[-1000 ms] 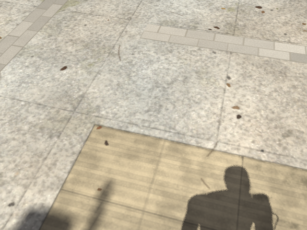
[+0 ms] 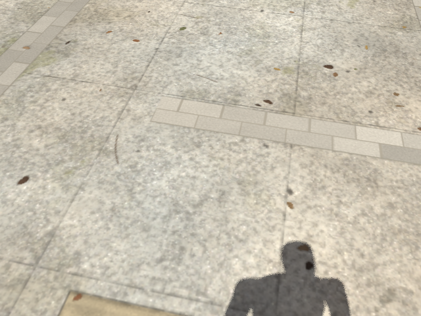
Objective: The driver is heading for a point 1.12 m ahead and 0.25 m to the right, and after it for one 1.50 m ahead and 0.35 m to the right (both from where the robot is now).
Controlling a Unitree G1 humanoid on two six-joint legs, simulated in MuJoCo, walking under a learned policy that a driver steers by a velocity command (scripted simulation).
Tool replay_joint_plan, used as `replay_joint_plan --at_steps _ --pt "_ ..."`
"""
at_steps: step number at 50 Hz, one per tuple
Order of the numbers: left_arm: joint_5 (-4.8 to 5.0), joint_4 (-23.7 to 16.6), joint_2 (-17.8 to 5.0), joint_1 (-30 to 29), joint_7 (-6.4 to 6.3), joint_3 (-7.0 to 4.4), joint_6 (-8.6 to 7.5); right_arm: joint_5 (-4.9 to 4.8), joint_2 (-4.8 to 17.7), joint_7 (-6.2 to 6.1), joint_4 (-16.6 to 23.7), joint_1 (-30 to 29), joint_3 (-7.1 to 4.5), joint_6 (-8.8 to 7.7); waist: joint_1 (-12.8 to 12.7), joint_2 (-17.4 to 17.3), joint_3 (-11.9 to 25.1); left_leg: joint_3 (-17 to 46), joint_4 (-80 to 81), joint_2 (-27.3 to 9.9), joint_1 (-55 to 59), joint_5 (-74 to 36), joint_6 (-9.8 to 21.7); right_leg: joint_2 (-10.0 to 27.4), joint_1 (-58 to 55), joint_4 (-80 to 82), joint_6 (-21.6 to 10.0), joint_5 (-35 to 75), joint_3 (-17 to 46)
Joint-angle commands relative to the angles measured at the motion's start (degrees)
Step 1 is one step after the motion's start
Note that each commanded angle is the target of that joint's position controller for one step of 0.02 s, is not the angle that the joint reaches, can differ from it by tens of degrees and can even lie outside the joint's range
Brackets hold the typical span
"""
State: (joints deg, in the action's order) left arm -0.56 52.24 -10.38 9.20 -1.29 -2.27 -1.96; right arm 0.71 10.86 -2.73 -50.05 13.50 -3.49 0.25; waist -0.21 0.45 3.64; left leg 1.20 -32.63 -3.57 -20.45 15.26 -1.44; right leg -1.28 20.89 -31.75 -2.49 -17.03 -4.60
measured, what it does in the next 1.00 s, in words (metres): walks ahead: left foot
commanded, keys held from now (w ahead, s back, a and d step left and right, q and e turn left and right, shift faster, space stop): w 0.74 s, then w+e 0.26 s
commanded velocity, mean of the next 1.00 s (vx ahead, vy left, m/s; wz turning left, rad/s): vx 0.43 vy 0.00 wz -0.06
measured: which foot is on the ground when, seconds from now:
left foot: down 0.00-0.14, up 0.16-0.56, down 0.58-1.00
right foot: down 0.00-0.60, up 0.62-1.00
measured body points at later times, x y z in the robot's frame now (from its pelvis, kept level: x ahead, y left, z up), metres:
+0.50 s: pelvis +0.16 +0.01 +0.01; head +0.19 +0.01 +0.45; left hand +0.10 +0.27 -0.13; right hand +0.39 -0.20 -0.09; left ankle +0.31 +0.16 -0.70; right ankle +0.03 -0.10 -0.73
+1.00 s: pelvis +0.41 +0.05 +0.01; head +0.43 +0.05 +0.46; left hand +0.60 +0.28 -0.10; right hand +0.40 -0.21 -0.13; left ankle +0.32 +0.15 -0.73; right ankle +0.59 -0.13 -0.67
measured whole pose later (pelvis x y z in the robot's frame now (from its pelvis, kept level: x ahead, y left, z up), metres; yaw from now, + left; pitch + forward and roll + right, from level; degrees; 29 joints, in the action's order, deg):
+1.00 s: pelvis +0.41 +0.05 +0.01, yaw -5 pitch +2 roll +2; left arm 1.0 49.4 -13.7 5.9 0.9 -4.7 -2.8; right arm 0.5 12.7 -0.8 -55.6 19.3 -3.4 -5.6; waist 3.2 2.3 1.4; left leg -8.2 -11.0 2.7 1.4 14.7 1.9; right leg 5.1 42.0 -41.7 -2.4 5.8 3.2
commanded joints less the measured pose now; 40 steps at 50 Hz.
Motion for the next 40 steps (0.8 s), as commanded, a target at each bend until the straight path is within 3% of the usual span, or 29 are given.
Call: replay_joint_plan --at_steps 1,2,4,6,7,8,9,10,11,13,15,18,21,24,26,27,28,29,30,31,32,34,36,37,40 --pt "0.45 -2.36 -5.82 0.34 -0.35 -2.17 -0.56 -0.64 10.04 -0.17 1.71 2.32 -3.02 -1.54 0.29 -15.69 -5.51 16.87 20.70 -9.61 -0.83 29.29 9.90 -1.48 5.15 -8.58 -0.62 -8.01 -0.94" --pt "0.29 -2.53 -5.70 0.49 0.10 -2.30 -1.03 -1.17 9.89 -0.26 1.46 2.36 -3.11 -2.32 0.20 -15.21 -5.48 19.70 20.88 -12.06 0.24 27.22 11.29 0.10 6.23 -10.88 -1.79 -5.91 1.17" --pt "0.70 -2.32 -4.34 1.86 0.69 -2.24 -1.96 -1.70 8.88 -0.10 1.58 0.14 -2.85 -3.43 -1.27 -12.19 -4.88 18.09 18.76 -12.05 0.53 21.39 11.15 1.43 3.85 -7.55 -3.76 -5.10 2.25" --pt "0.74 -0.77 -3.91 5.26 0.79 -2.39 -2.32 -2.08 8.03 0.34 1.59 -2.40 -2.64 -3.57 -3.39 -9.53 -3.96 11.58 14.30 -7.57 -3.78 16.85 8.67 0.34 -6.95 2.14 -4.40 -3.69 1.44" --pt "0.55 0.53 -5.62 8.56 0.83 -2.97 -2.35 -1.91 6.44 0.41 1.79 -3.16 -2.33 -3.67 -4.11 -5.62 -2.59 7.55 6.91 -4.62 -6.58 13.17 6.92 3.33 -11.78 5.33 -4.95 -4.04 6.07" --pt "0.85 1.65 -9.75 13.23 0.62 -4.07 -2.31 -1.94 3.26 0.46 2.72 -3.87 -1.67 -4.23 -4.68 5.87 -2.04 -1.16 -7.97 1.57 -16.78 9.27 3.63 11.24 -19.59 12.79 -8.10 -11.96 18.96" --pt "0.93 1.83 -13.95 17.62 1.07 -4.89 -2.42 -2.12 4.33 0.37 5.57 -7.04 -1.52 -5.25 -6.73 17.25 -3.81 -3.29 -18.66 4.15 -28.03 12.19 2.81 22.33 -23.64 21.34 -15.07 -17.98 38.63" --pt "0.09 1.39 -11.43 16.86 0.98 -3.91 -3.19 -2.37 7.19 0.58 6.08 -9.54 -2.15 -5.83 -6.61 12.30 -5.89 1.90 -29.04 0.50 -34.25 13.65 3.53 25.13 -23.96 21.70 -17.12 -16.17 43.55" --pt "-0.08 0.71 -9.55 14.73 0.95 -3.20 -3.71 -2.41 7.19 1.07 5.36 -8.33 -2.19 -6.15 -4.55 7.99 -5.78 3.51 -33.40 -1.37 -36.87 8.71 4.56 23.26 -24.68 20.50 -15.60 -13.09 39.08" --pt "0.50 -0.47 -9.35 11.00 1.29 -2.82 -3.97 -1.35 6.34 1.43 3.78 -6.26 -2.10 -6.44 -2.17 3.21 -4.76 3.25 -31.98 -3.64 -35.74 0.00 5.22 19.60 -23.23 20.90 -11.85 -2.43 29.39" --pt "0.55 0.43 -6.80 12.04 1.20 -1.92 -3.33 -1.29 5.32 1.84 3.52 -6.60 -2.02 -6.21 -1.51 3.44 -4.18 1.31 -25.85 -3.70 -29.86 -4.82 4.34 15.76 -20.16 21.90 -9.56 9.88 20.06" --pt "0.83 1.34 -8.28 13.70 0.61 -2.01 -2.95 -1.30 2.34 2.59 5.18 -12.09 -0.73 -5.88 -2.63 4.30 -4.79 -1.93 -12.83 -1.45 -22.72 -11.16 2.95 12.25 -16.84 22.13 -8.28 18.40 11.69" --pt "1.37 2.32 -10.84 15.81 0.38 -2.52 -2.87 -2.10 2.45 3.50 6.71 -16.86 -0.14 -5.77 -3.88 5.22 -5.36 -3.47 -3.99 0.53 -17.11 -14.23 2.58 12.70 -15.99 22.01 -8.24 17.28 9.83" --pt "1.93 3.53 -11.06 16.91 0.50 -2.83 -2.70 -2.39 3.96 4.37 8.21 -20.19 -0.10 -5.83 -4.23 5.95 -7.27 -3.35 -0.14 0.76 -15.33 -13.01 4.01 15.25 -18.18 20.91 -8.07 16.93 10.66" --pt "2.00 3.84 -11.72 15.53 0.55 -3.22 -2.45 -2.18 5.60 4.78 8.39 -18.74 -0.60 -5.99 -2.08 6.31 -6.64 -3.93 1.99 1.80 -10.85 -10.66 6.10 16.41 -19.75 17.56 -7.18 24.37 10.19" --pt "2.07 3.64 -12.07 14.17 0.55 -3.35 -2.34 -1.85 6.97 4.66 7.30 -14.85 -1.35 -5.99 0.49 6.26 -4.42 -5.18 3.23 3.39 -4.32 -10.36 7.23 15.52 -19.45 13.07 -6.15 32.92 8.73" --pt "2.09 3.43 -11.26 13.26 0.55 -3.14 -2.25 -1.60 9.10 4.33 4.63 -6.65 -2.62 -5.89 4.18 5.51 0.00 -5.97 3.83 4.88 7.09 -10.22 8.69 13.05 -16.94 4.23 -4.72 40.15 6.27" --pt "1.35 2.20 -9.83 11.67 0.58 -2.56 -2.36 -1.24 12.98 3.72 1.92 4.87 -4.12 -5.85 8.78 2.12 7.19 1.97 2.23 -1.83 24.69 -10.18 11.84 10.05 -6.16 -11.19 -2.37 33.58 3.61" --pt "0.35 0.98 -3.81 16.77 0.97 -0.69 -3.35 -0.36 18.56 3.41 0.87 11.20 -5.07 -5.62 7.39 -12.50 15.78 28.15 7.44 -17.01 44.55 -0.99 20.31 0.74 15.22 -34.96 1.58 4.36 2.16" --pt "1.15 1.82 -5.92 16.02 1.54 -1.27 -4.83 -0.45 14.52 3.43 1.16 11.68 -3.71 -5.45 7.69 -14.34 19.18 41.48 15.68 -19.67 44.05 5.40 21.63 0.10 22.07 -44.40 0.88 -14.01 10.92" --pt "2.58 0.41 -9.36 10.78 1.82 -2.36 -5.40 -0.59 11.30 3.30 2.24 5.43 -2.58 -5.61 6.49 -11.57 10.35 32.92 16.28 -17.47 36.86 7.13 18.55 3.66 27.47 -47.61 -0.11 -10.14 10.61" --pt "2.23 -1.04 -9.13 5.61 0.94 -2.69 -5.03 -0.66 7.42 3.68 3.53 -2.85 -1.27 -5.84 2.69 -4.11 0.94 19.84 20.02 -12.81 18.81 -0.05 15.59 8.29 23.53 -41.96 -0.60 -0.12 8.18" --pt "1.66 -0.76 -7.28 7.86 0.26 -2.95 -3.32 0.06 5.80 4.17 2.87 -4.67 -0.75 -6.51 -0.83 -5.95 -0.93 13.44 22.80 -9.64 9.90 -4.67 14.20 10.30 16.80 -36.79 -0.55 3.40 8.86" --pt "1.67 -0.72 -6.46 8.42 -0.03 -2.98 -2.71 -0.24 5.94 4.08 2.20 -3.95 -0.69 -6.83 -1.31 -5.48 -1.42 11.15 23.61 -8.99 8.44 -7.44 14.17 10.32 16.21 -35.25 -0.38 4.48 8.50" --pt "1.42 -2.17 -6.48 4.62 -0.05 -3.20 -1.78 0.13 8.23 2.99 0.17 -0.98 -1.15 -7.28 -1.28 -4.09 -3.64 6.33 25.34 -9.40 8.60 -13.50 14.02 10.41 20.91 -28.66 0.69 11.62 9.06"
